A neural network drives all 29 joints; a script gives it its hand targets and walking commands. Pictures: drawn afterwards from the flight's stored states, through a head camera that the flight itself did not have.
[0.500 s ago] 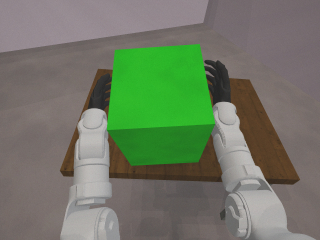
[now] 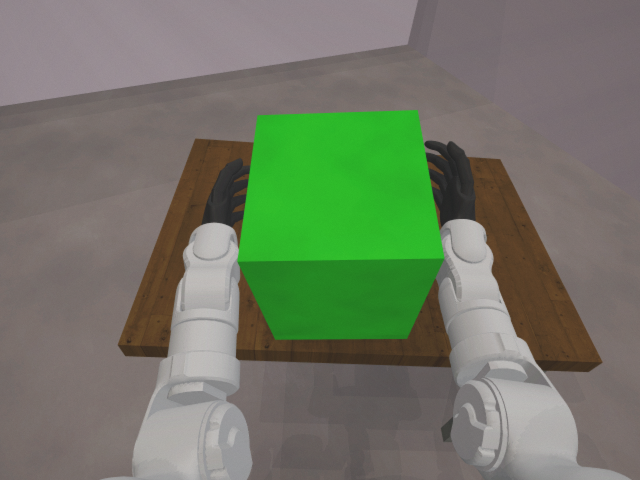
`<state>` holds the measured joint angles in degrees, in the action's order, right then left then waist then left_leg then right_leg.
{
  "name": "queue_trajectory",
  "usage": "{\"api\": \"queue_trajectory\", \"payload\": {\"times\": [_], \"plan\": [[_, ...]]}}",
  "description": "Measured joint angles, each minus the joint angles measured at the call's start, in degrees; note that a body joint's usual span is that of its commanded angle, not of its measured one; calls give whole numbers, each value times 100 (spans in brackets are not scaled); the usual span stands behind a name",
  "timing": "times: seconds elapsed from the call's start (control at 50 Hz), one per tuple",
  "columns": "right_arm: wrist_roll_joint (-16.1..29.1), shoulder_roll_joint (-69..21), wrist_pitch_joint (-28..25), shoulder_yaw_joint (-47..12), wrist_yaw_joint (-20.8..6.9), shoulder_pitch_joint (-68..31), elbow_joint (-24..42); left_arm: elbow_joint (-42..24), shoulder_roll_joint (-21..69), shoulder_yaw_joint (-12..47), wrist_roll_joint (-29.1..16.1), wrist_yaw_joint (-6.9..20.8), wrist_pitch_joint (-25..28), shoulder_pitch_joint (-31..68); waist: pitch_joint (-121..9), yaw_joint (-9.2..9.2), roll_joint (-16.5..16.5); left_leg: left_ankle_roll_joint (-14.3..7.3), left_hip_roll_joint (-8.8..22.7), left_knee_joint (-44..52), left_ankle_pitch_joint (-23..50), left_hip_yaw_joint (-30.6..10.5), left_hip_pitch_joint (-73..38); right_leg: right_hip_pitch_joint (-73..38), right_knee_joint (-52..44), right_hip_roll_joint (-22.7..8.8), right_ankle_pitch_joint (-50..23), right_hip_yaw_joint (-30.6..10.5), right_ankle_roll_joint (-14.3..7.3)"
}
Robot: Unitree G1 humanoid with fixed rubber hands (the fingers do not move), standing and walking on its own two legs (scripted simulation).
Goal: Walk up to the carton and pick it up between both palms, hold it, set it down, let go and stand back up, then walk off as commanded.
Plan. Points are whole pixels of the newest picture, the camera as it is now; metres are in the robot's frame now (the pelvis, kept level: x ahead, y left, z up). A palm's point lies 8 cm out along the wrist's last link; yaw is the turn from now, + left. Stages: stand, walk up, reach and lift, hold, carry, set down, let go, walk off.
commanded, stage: set down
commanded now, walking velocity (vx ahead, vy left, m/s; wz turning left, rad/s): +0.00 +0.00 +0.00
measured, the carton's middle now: (338, 237) +0.41 -0.02 +0.08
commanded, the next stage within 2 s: none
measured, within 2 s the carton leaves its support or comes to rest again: neither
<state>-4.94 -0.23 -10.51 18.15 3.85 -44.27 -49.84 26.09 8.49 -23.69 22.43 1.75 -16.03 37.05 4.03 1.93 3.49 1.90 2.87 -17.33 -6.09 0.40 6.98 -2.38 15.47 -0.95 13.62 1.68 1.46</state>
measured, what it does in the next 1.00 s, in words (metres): stands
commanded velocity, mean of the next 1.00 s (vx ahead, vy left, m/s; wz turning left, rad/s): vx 0.00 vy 0.00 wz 0.00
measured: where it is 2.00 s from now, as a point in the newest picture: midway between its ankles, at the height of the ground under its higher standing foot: outside the picture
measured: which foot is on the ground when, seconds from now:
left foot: down 0.00-1.00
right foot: down 0.00-1.00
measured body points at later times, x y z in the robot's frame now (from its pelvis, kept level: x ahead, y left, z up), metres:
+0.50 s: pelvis +0.01 +0.00 +0.00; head +0.02 +0.02 +0.45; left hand +0.41 +0.13 +0.10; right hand +0.43 -0.17 +0.14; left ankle +0.04 +0.15 -0.75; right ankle -0.05 -0.12 -0.75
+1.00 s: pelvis +0.02 +0.00 +0.00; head +0.07 +0.01 +0.45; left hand +0.44 +0.12 +0.07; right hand +0.45 -0.17 +0.10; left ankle +0.04 +0.15 -0.75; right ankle -0.05 -0.12 -0.75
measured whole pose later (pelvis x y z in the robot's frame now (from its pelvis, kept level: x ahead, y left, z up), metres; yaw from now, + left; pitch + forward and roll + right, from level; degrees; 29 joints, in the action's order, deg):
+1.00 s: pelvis +0.02 +0.00 +0.00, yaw -1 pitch +4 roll +0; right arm -15.1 -0.4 -8.7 29.3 -2.0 -47.1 -53.5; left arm 34.2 11.4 -29.4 22.5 -1.5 -9.9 40.2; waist 1.2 0.6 2.7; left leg 1.9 3.1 -16.8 -6.6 1.4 14.4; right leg 6.0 16.2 -0.9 14.3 1.0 1.4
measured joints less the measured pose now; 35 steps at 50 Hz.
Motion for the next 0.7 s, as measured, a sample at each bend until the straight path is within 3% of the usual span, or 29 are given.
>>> {"api": "queue_trajectory", "payload": {"times": [0.7], "plan": [[-670,-2,229,786,-440,-194,-294,603,241,-461,11,-226,397,230,-69,-69,-42,1,9,49,-40,34,301,337,0,0,53,-16,-1]]}}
